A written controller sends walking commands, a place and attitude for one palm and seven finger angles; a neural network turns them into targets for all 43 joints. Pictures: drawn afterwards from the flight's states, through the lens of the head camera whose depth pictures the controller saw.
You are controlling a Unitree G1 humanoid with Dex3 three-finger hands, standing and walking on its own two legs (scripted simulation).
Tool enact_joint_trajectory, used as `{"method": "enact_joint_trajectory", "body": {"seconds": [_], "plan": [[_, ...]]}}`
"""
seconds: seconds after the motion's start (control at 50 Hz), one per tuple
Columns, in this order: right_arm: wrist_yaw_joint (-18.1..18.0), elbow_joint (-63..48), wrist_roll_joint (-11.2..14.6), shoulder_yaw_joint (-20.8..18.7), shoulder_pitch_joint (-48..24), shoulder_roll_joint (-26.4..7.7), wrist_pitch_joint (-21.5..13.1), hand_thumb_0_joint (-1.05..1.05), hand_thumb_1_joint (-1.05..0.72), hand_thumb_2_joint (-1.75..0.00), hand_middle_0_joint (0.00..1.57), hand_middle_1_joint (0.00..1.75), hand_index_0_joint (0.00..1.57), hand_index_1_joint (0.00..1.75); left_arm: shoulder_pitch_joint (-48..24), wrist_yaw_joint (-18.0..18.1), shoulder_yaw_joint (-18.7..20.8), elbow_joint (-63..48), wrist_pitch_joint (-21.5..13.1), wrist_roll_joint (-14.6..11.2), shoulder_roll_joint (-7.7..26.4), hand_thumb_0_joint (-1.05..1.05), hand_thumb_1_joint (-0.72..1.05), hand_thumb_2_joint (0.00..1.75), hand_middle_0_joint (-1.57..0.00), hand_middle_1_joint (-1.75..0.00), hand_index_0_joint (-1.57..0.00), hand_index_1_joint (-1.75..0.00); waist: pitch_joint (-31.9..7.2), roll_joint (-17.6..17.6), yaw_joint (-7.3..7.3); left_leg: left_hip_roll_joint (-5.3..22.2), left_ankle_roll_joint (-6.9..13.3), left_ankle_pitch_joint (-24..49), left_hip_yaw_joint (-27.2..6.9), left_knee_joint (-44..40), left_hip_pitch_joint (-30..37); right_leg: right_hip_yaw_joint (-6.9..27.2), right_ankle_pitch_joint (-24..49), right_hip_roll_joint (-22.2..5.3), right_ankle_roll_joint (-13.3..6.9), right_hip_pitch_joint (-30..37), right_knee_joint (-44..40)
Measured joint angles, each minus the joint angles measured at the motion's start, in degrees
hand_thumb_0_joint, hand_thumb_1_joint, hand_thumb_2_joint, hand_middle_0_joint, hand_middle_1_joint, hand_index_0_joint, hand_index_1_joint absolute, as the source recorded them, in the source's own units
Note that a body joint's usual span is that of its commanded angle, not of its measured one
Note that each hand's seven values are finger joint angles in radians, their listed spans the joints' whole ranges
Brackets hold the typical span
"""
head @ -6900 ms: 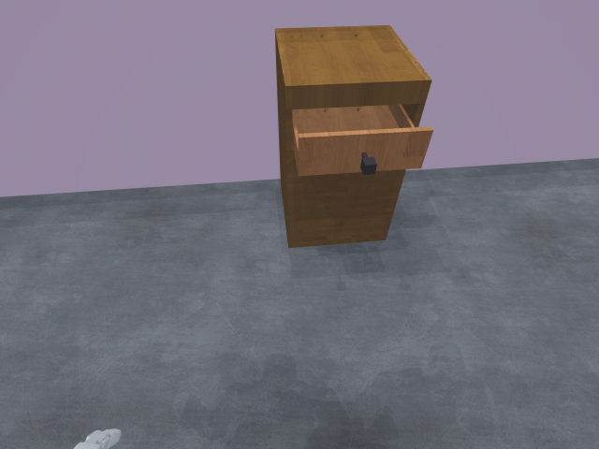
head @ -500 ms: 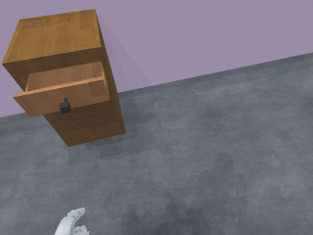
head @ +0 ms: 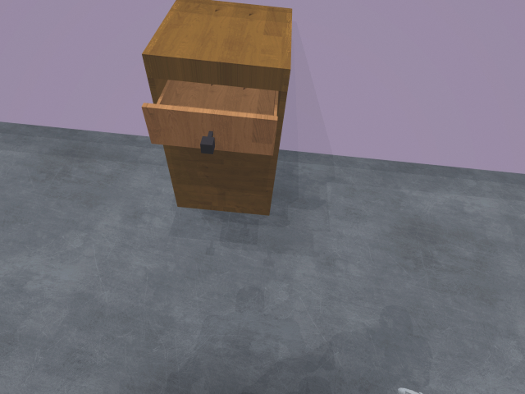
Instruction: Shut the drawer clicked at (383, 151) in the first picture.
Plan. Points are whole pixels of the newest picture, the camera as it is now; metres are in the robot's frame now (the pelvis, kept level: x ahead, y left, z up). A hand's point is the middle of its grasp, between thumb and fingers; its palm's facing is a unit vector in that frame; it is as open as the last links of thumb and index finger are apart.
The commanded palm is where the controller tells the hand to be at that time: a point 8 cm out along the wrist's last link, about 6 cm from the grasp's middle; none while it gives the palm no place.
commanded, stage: take the last steps up to it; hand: left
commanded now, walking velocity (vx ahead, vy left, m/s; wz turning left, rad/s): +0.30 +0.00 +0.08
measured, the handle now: (208, 141) +0.77 +0.23 -0.16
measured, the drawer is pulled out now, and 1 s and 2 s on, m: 0.14 0.14 0.14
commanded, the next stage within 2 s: come to a stop and stand still in 1.06 s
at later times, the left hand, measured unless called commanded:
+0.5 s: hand (157, 371) +0.16 +0.19 -0.15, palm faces +0.01 -0.98 -0.17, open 7.4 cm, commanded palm none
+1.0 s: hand (212, 341) +0.22 +0.11 -0.14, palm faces +0.15 -0.96 -0.25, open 7.2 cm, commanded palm none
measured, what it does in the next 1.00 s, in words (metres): walks ahead: right foot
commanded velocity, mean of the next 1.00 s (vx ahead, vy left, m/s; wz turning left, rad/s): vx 0.27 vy -0.01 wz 0.03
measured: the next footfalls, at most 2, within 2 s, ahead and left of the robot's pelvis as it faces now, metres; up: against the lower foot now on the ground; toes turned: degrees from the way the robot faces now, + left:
right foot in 0.66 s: +0.28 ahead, -0.13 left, +0.00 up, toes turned -5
left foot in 1.28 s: +0.38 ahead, +0.08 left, +0.00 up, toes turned +8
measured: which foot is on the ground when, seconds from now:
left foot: down 0.00-0.66, up 0.68-1.00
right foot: up 0.00-0.64, down 0.66-1.00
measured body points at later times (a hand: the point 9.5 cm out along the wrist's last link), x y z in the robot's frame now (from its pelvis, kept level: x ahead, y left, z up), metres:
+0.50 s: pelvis +0.09 +0.01 +0.02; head +0.09 +0.01 +0.47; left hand +0.16 +0.24 -0.13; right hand -0.03 -0.19 -0.13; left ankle -0.01 +0.09 -0.73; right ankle +0.19 -0.12 -0.67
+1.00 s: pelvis +0.24 -0.08 +0.02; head +0.24 -0.10 +0.47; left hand +0.21 +0.16 -0.12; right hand +0.31 -0.31 -0.14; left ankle +0.29 +0.09 -0.65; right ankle +0.24 -0.12 -0.73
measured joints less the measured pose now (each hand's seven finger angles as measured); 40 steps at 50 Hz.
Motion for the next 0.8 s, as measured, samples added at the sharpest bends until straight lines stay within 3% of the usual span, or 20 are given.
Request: {"method": "enact_joint_trajectory", "body": {"seconds": [0.06, 0.12, 0.18, 0.3, 0.4, 0.58, 0.64, 0.66, 0.7, 0.74, 0.8], "plan": [[-0.29, -0.44, -0.33, 1.18, 1.26, 1.6, -1.37, 0.0, -0.91, -0.9, 0.2, 0.3, 0.19, 0.3, 0.72, -0.17, 0.21, 2.06, 1.16, 0.37, 0.9, 0.01, 0.91, 0.9, -0.2, -0.3, -0.2, -0.3, -1.26, -0.13, 0.26, 0.38, 2.23, -0.63, 0.1, -1.25, 1.96, 3.43, -4.69, 2.46, -0.68, -5.25, 13.9], [-1.08, 0.24, -0.18, 1.9, 3.84, 2.96, -2.4, 0.0, -0.91, -0.9, 0.2, 0.3, 0.2, 0.3, 0.19, -1.08, 0.12, 3.28, 0.61, 0.49, 0.98, 0.01, 0.91, 0.9, -0.2, -0.3, -0.2, -0.3, -2.32, 0.39, -0.45, 0.01, 2.55, 1.78, -0.64, -6.8, 5.56, 4.92, 1.86, 3.14, -0.91, -9.38, 21.6], [-1.92, 1.63, 0.32, 1.55, 6.8, 3.47, -3.38, 0.0, -0.93, -0.9, 0.2, 0.3, 0.2, 0.3, -0.6, -1.52, -0.2, 3.37, -0.45, 0.47, 0.43, 0.01, 0.91, 0.9, -0.19, -0.3, -0.2, -0.3, -3.08, 0.69, -0.98, -0.96, 3.29, 4.0, -1.04, -12.02, 8.81, 6.25, 7.43, 3.0, -0.52, -12.37, 23.57], [-2.15, 5.38, 0.43, 1.59, 13.49, 4.03, -4.18, 0.0, -0.93, -0.9, 0.2, 0.3, 0.2, 0.3, -3.04, -1.56, -0.37, 3.47, -0.79, 0.36, -0.83, 0.0, 0.91, 0.9, -0.19, -0.3, -0.2, -0.3, -3.84, 0.4, -2.25, -2.94, 3.93, 5.29, -1.14, -17.63, 13.39, 7.16, 12.6, 2.94, 0.43, -15.9, 22.17], [-2.51, 8.52, 0.21, 1.74, 19.0, 5.3, -4.34, 0.0, -0.92, -0.9, 0.2, 0.3, 0.2, 0.3, -6.05, -1.79, -0.46, 3.31, -0.42, 0.15, -1.93, 0.0, 0.91, 0.9, -0.19, -0.3, -0.2, -0.3, -3.58, 0.62, -4.14, -3.73, 3.76, 4.6, -1.53, -19.66, 15.96, 6.41, 13.65, 2.8, 0.44, -17.28, 18.45], [-2.62, 12.39, -0.7, 1.75, 24.97, 6.07, -4.3, 0.01, -0.91, -0.9, 0.2, 0.3, 0.2, 0.3, -13.07, -2.27, -0.89, 1.34, -1.33, -0.27, -4.18, 0.01, 0.91, 0.9, -0.19, -0.3, -0.2, -0.3, -1.38, 3.35, -8.24, -1.67, 0.97, -0.52, -2.23, -18.58, 19.19, 4.37, 10.74, 4.07, -2.28, -14.53, 3.64], [-2.44, 13.44, -0.53, 1.7, 25.89, 5.96, -4.1, 0.01, -0.9, -0.9, 0.2, 0.3, 0.2, 0.3, -14.7, -2.36, -1.07, -0.05, -2.98, -0.3, -4.74, 0.01, 0.91, 0.9, -0.19, -0.3, -0.2, -0.3, -0.85, 4.49, -8.42, 0.09, -0.63, -5.36, -2.3, -12.98, 18.57, 3.12, 12.03, 5.79, -3.8, -9.51, -4.82], [-2.23, 13.81, -0.26, 1.65, 26.11, 6.17, -4.0, 0.01, -0.9, -0.9, 0.2, 0.3, 0.2, 0.3, -14.94, -2.31, -1.11, -0.55, -4.01, -0.17, -4.73, 0.0, 0.91, 0.9, -0.19, -0.3, -0.2, -0.3, -0.76, 4.41, -8.0, 0.53, -0.79, -7.75, -2.28, -7.61, 16.77, 2.71, 15.19, 6.04, -4.93, -7.98, -6.83], [-1.9, 14.11, 0.27, 1.53, 24.47, 6.1, -3.18, 0.01, -0.9, -0.9, 0.2, 0.3, 0.2, 0.3, -15.16, -1.86, -1.08, -0.89, -5.62, -0.36, -5.19, 0.0, 0.91, 0.9, -0.2, -0.3, -0.2, -0.3, 0.26, 4.96, -7.41, 1.44, 0.06, -10.62, -3.34, 11.26, 9.48, 1.4, 13.89, 6.91, -6.62, -7.71, -3.65], [-1.61, 13.44, 0.43, 0.91, 22.33, 5.52, -2.59, 0.01, -0.9, -0.9, 0.2, 0.3, 0.2, 0.3, -13.83, -1.57, -1.23, -0.55, -5.86, -0.7, -5.76, 0.0, 0.91, 0.9, -0.2, -0.3, -0.2, -0.3, 0.2, 5.3, -6.83, 1.96, 1.02, -8.41, -3.61, 26.57, 1.99, 0.38, 11.19, 7.62, -7.41, -5.16, -4.34], [-1.49, 11.17, -0.01, -0.03, 18.01, 4.19, -2.08, 0.01, -0.91, -0.9, 0.2, 0.3, 0.2, 0.3, -10.43, -0.57, -0.82, 0.97, -5.65, -1.07, -6.45, 0.0, 0.92, 0.9, -0.2, -0.3, -0.2, -0.3, -1.06, 5.39, -6.02, 3.72, 0.88, -1.62, -2.53, 34.58, -7.36, -0.33, 11.81, 8.52, -7.54, -0.94, -9.5]]}}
